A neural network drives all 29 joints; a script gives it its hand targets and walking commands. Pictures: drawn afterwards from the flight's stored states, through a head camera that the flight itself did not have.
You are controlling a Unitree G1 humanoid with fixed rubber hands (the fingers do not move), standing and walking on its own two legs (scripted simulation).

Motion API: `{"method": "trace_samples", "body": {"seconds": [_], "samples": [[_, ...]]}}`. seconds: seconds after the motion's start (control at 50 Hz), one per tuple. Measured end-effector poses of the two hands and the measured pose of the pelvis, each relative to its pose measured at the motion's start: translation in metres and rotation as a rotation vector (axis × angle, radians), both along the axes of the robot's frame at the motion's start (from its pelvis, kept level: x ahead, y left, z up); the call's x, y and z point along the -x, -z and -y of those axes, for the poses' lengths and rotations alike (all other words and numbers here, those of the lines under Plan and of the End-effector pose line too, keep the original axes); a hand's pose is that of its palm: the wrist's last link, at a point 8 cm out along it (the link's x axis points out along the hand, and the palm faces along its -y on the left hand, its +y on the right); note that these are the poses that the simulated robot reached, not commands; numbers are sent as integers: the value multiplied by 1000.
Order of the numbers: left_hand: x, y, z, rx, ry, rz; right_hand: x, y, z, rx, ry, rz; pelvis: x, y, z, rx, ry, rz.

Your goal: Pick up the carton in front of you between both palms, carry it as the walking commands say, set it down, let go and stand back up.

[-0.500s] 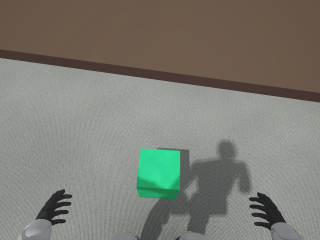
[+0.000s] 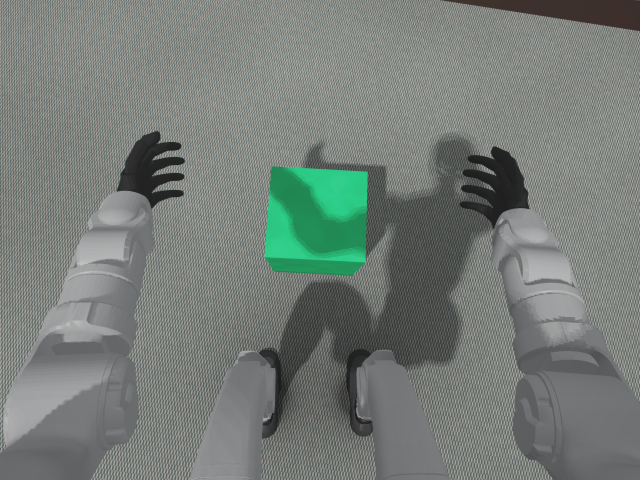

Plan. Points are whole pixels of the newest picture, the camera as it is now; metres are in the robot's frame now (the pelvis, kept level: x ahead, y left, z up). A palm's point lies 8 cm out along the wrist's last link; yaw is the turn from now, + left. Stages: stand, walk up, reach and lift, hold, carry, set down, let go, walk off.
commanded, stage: reach and lift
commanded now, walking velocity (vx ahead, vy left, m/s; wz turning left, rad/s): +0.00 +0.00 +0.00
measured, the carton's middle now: (316, 226) +0.51 -0.01 -0.55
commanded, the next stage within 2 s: none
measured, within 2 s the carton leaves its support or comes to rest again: neither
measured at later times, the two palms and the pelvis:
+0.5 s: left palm (197, 156) +0.54 +0.18 -0.19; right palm (444, 171) +0.52 -0.20 -0.19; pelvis +0.01 +0.00 -0.05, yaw +0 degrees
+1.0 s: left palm (228, 209) +0.52 +0.18 -0.42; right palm (405, 217) +0.50 -0.19 -0.42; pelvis -0.04 +0.00 -0.26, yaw -1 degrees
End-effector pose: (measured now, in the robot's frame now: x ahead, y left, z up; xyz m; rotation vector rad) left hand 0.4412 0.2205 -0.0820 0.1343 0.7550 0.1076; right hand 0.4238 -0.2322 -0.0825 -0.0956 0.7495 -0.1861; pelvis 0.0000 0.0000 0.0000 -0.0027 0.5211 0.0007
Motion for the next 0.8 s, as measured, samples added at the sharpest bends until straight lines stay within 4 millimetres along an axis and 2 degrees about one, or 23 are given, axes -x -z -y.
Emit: {"method": "trace_samples", "body": {"seconds": [0.14, 0.26, 0.38, 0.46, 0.52, 0.6, 0.72, 0.8], "samples": [[-54, 11, 20, 47, 3, 52, -53, 12, -20, -40, 8, 55, 20, 20, 0, 2, -1, -92], [-91, 29, 33, 66, 11, 93, -89, 30, -34, -51, 11, 99, 18, 28, 0, 4, -2, -182], [-101, 58, 35, 65, 11, 101, -97, 59, -36, -49, 17, 104, 2, 29, -1, 6, -3, -273], [-99, 87, 36, 66, 1, 90, -95, 87, -36, -53, 27, 93, -9, 42, -2, 8, -3, -338], [-95, 116, 36, 67, -7, 77, -92, 115, -36, -54, 30, 80, -14, 61, -2, 8, -2, -382], [-88, 164, 36, 61, -18, 63, -86, 162, -35, -49, 29, 64, -13, 96, -1, 8, -1, -418], [-80, 237, 32, 47, -24, 71, -80, 234, -32, -38, 26, 67, 1, 159, -1, 9, -1, -407], [-78, 274, 32, 47, -25, 85, -78, 272, -31, -39, 25, 77, 15, 199, 0, 9, -1, -358]]}}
